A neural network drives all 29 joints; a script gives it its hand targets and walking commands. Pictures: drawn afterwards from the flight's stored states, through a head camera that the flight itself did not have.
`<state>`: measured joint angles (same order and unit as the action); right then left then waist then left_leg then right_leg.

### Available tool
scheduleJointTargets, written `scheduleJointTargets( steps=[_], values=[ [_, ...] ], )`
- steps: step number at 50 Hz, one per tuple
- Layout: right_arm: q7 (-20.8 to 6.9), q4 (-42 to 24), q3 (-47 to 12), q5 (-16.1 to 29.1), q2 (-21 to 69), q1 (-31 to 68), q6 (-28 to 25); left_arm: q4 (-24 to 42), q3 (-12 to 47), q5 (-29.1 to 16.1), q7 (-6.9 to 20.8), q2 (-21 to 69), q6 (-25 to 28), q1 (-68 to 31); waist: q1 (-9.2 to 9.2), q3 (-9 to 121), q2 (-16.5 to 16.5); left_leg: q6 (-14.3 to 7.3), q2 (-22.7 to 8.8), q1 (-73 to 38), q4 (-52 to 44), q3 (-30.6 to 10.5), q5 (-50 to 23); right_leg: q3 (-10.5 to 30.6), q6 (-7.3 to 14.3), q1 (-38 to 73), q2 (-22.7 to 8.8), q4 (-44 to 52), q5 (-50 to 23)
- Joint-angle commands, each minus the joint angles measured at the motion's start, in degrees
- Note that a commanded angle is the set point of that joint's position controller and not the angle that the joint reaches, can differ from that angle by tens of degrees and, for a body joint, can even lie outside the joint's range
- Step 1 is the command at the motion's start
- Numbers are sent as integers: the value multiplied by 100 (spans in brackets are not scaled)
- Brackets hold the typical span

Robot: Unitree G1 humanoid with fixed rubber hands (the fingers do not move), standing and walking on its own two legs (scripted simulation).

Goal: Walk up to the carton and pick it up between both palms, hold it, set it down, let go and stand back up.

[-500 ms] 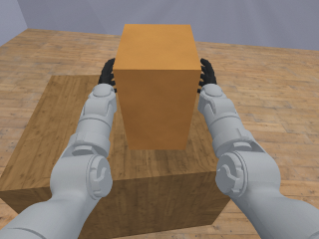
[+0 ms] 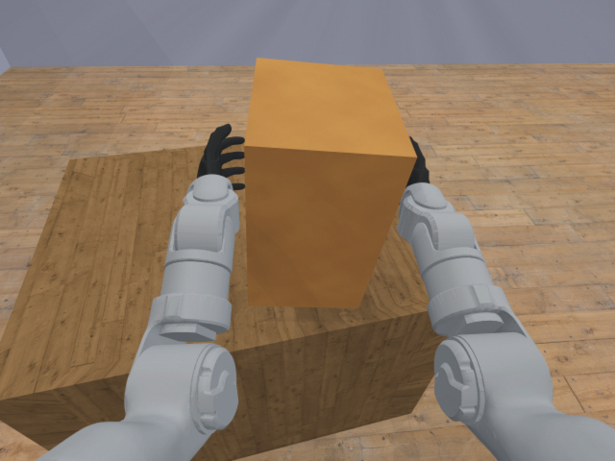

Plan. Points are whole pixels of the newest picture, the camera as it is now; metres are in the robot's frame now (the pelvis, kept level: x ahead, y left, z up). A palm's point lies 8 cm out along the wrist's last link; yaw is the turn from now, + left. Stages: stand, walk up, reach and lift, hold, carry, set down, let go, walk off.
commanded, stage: reach and lift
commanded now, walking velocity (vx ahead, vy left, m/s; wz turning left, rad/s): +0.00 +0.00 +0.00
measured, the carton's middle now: (311, 193) +0.42 -0.01 +0.14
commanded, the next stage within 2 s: hold in 1.20 s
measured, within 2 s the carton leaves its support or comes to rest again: neither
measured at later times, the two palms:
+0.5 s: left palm (219, 183) +0.39 +0.11 +0.19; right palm (424, 172) +0.40 -0.15 +0.20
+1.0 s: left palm (217, 173) +0.38 +0.11 +0.21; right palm (430, 175) +0.38 -0.15 +0.21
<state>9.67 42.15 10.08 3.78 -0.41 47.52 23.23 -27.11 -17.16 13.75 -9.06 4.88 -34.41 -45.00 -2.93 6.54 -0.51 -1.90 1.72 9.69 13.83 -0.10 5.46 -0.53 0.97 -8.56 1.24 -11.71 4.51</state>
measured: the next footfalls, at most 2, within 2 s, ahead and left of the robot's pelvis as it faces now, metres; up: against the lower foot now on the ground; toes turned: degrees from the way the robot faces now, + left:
none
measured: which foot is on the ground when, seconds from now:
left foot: down 0.00-1.00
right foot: down 0.00-1.00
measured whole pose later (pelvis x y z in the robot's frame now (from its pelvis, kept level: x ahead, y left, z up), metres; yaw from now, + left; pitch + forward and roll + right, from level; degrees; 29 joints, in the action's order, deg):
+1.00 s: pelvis +0.00 -0.02 +0.00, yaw -2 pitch -2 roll +0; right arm 18.9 24.1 0.8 13.3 -0.4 47.0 38.2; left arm -2.8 -20.4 17.0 -0.9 5.5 -55.3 -41.0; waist -4.2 2.5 1.1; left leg -0.6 0.6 -1.7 -1.6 0.8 -1.5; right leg 1.6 2.1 -0.3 2.5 -1.6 -0.3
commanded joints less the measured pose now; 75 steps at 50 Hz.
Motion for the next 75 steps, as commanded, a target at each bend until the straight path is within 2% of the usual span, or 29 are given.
scheduleJointTargets(
  steps=[1, 3, 5, 7, 10, 12, 14, 16, 18, 20, 22, 25, 28, 32, 35, 38, 44, 45, 50, 51, 53, 57, 63, 69, 75],
  values=[
    [-457, -1358, -1296, 238, 2746, 4606, 65, 472, 1665, -573, 658, 3011, -162, -4096, 87, 1780, 110, 167, -285, -1355, -273, -241, -587, 109, -51, -134, 8, 427, 413],
    [-366, -1954, -1687, 549, 3075, 4946, 117, 843, 1802, -790, 679, 3225, -219, -4266, 137, 2670, -141, 99, -250, -1695, -160, -275, -1420, 123, -117, 187, 49, 311, -311],
    [-276, -2591, -2079, 826, 3352, 5300, 128, 1393, 2149, -1100, 634, 3375, -215, -4545, 113, 3657, -373, 81, -233, -1989, -73, -322, -2301, 125, -175, 492, 104, 139, -1259],
    [-213, -3096, -2391, 1057, 3510, 5472, 150, 1956, 2399, -1287, 575, 3406, -221, -4756, 111, 4494, -357, 106, -179, -2171, 13, -338, -2925, 162, -191, 800, 119, -22, -2098],
    [-130, -3267, -2553, 1154, 3458, 5290, 322, 2315, 2498, -1353, 584, 3160, -390, -4676, 100, 4479, -249, 182, -146, -2128, 9, -283, -3153, 188, -226, 954, 119, -69, -2545],
    [-31, -2869, -2394, 1078, 3271, 4741, 533, 2142, 2280, -1189, 694, 2873, -650, -4276, 80, 3676, -75, 224, -113, -1938, -84, -234, -2882, 246, -235, 1043, 76, 57, -2420],
    [55, -2423, -2225, 1001, 3039, 4247, 744, 1895, 1953, -936, 907, 2461, -938, -3840, 40, 2706, -34, 229, -56, -1781, -257, -118, -2396, 269, -300, 1170, 43, 204, -2110],
    [168, -2136, -2068, 986, 2940, 3811, 910, 1720, 1737, -728, 1167, 2284, -1189, -3522, 19, 1840, 150, 216, -15, -1462, -502, -49, -1941, 350, -343, 1419, -43, 335, -1927],
    [315, -2118, -1993, 1085, 2939, 3762, 997, 1779, 1636, -621, 1392, 2189, -1344, -3468, -1, 1404, 179, 161, -28, -1236, -705, -32, -1632, 410, -383, 1628, -88, 377, -1805],
    [414, -2255, -2011, 1211, 3054, 3831, 1011, 2075, 1668, -624, 1562, 2262, -1409, -3584, 7, 1475, 363, 137, -18, -1234, -826, -20, -1759, 475, -414, 1805, -140, 399, -1972],
    [466, -2669, -2126, 1337, 3159, 4096, 972, 2551, 1826, -689, 1628, 2350, -1389, -3876, -27, 1964, 405, 110, -26, -1389, -863, -44, -1943, 476, -400, 1896, -146, 356, -2137],
    [464, -3300, -2454, 1519, 3340, 4593, 888, 3218, 2185, -959, 1572, 2513, -1280, -4408, -21, 2976, 355, 65, -77, -1589, -839, -52, -2246, 403, -373, 1999, -106, 240, -2358],
    [418, -3566, -2580, 1422, 3367, 4753, 856, 3418, 2361, -1097, 1438, 2530, -1212, -4645, -8, 3263, 230, 48, -124, -1722, -843, -82, -2144, 326, -363, 1805, -86, 250, -2097],
    [404, -3278, -2483, 1208, 3132, 4470, 971, 3002, 2266, -1053, 1357, 2427, -1298, -4392, -79, 2889, 36, -17, -164, -1835, -884, -47, -1778, 228, -398, 1403, -23, 416, -1473],
    [452, -3083, -2368, 1156, 3026, 4184, 1066, 2708, 2067, -911, 1434, 2364, -1423, -4054, -121, 2514, -5, -60, -162, -1789, -984, -51, -1572, 262, -435, 1451, -62, 512, -1363],
    [513, -2937, -2296, 1188, 2966, 4003, 1127, 2600, 1869, -728, 1535, 2329, -1555, -3847, -55, 2188, 29, -85, -181, -1709, -1131, -80, -1552, 317, -443, 1565, -79, 577, -1432],
    [578, -3104, -2391, 1417, 2929, 4077, 1121, 2945, 1816, -640, 1659, 2366, -1755, -3813, -44, 2206, 154, 0, -177, -2017, -1139, -112, -2037, 342, -382, 1719, -95, 655, -1865],
    [575, -3181, -2444, 1479, 2950, 4086, 1109, 3099, 1907, -663, 1653, 2386, -1769, -3870, -45, 2284, 232, 12, -186, -2078, -1129, -109, -2157, 353, -374, 1714, -91, 636, -1915],
    [531, -3571, -2701, 1666, 2969, 4298, 1074, 3566, 2247, -847, 1504, 2485, -1901, -3971, -2, 2680, 179, 114, -234, -2450, -971, -147, -2653, 305, -284, 1526, -33, 667, -1959],
    [526, -3655, -2689, 1666, 2908, 4334, 1076, 3592, 2317, -881, 1478, 2525, -1931, -3951, -75, 2730, 208, 129, -221, -2521, -955, -166, -2624, 312, -267, 1493, -27, 697, -1882],
    [508, -3702, -2695, 1688, 2878, 4307, 1094, 3647, 2416, -914, 1430, 2548, -1989, -3960, -60, 2684, 214, 153, -265, -2557, -905, -173, -2672, 283, -245, 1362, -9, 743, -1713],
    [477, -3603, -2594, 1716, 2767, 4264, 1196, 3559, 2441, -947, 1387, 2517, -2105, -3966, -121, 2431, 186, 107, -268, -2486, -930, -165, -2316, 292, -245, 1214, -37, 774, -1314],
    [542, -3212, -2254, 1555, 2662, 4152, 1324, 3179, 2273, -801, 1502, 2467, -2248, -3913, -218, 1937, 271, 89, -252, -2257, -1008, -149, -1799, 342, -236, 1109, -85, 899, -821],
    [537, -3252, -2200, 1570, 2752, 4320, 1345, 3294, 2301, -750, 1582, 2544, -2278, -4114, -208, 2072, 391, 122, -260, -2292, -1035, -157, -1918, 316, -200, 1164, -89, 973, -808],
    [544, -3423, -2330, 1667, 2765, 4340, 1394, 3407, 2332, -749, 1599, 2558, -2335, -4088, -195, 2246, 231, 104, -277, -2329, -1044, -182, -2051, 256, -222, 1238, -57, 924, -954]
  ],
)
